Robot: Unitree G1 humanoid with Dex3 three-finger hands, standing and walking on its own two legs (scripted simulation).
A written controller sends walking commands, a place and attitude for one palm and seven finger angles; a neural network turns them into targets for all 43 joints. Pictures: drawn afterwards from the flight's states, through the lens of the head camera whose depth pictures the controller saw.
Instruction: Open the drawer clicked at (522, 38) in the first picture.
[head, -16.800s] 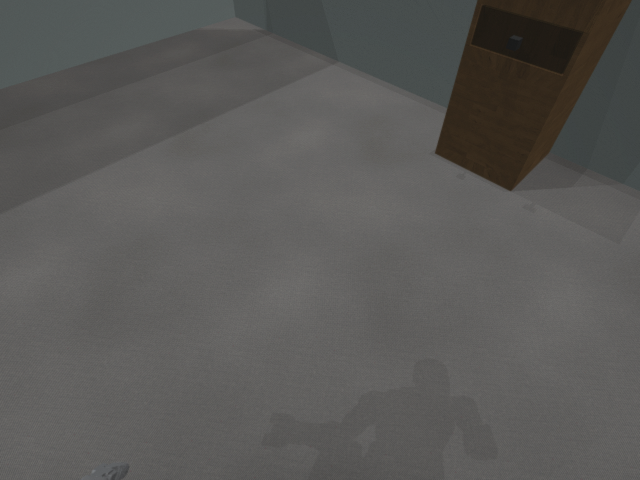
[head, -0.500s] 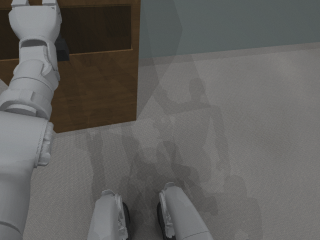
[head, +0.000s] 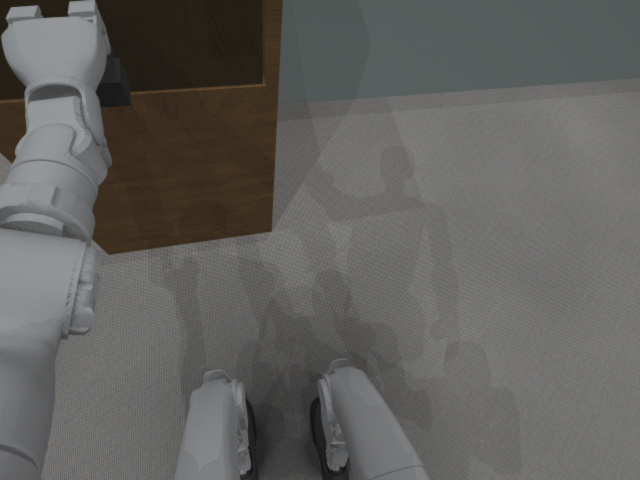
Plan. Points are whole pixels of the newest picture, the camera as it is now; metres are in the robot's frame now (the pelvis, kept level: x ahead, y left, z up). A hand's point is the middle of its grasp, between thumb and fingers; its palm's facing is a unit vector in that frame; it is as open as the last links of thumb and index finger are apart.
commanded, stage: lift the fingers back up to retry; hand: left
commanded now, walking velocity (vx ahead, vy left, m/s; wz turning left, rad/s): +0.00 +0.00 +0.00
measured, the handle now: (108, 71) +0.62 +0.19 +0.04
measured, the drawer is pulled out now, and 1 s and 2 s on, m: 0.00 0.00 0.00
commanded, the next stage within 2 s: re-aim the fingers above the handle in 0.84 s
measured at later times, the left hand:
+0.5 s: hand (75, 86) +0.58 +0.21 +0.06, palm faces -0.07 -0.04 -1.00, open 13.6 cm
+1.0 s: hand (55, 68) +0.57 +0.22 +0.09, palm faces -0.06 -0.05 -1.00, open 13.8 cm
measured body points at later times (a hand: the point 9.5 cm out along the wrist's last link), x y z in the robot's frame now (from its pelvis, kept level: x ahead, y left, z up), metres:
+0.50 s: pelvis +0.05 +0.00 +0.06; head +0.21 +0.01 +0.48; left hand +0.58 +0.21 +0.11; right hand +0.02 -0.26 -0.06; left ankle +0.10 +0.09 -0.58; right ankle +0.07 -0.11 -0.58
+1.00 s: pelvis +0.10 +0.00 +0.10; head +0.22 +0.01 +0.54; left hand +0.57 +0.22 +0.14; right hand +0.12 -0.27 -0.03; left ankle +0.10 +0.09 -0.58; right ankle +0.07 -0.11 -0.58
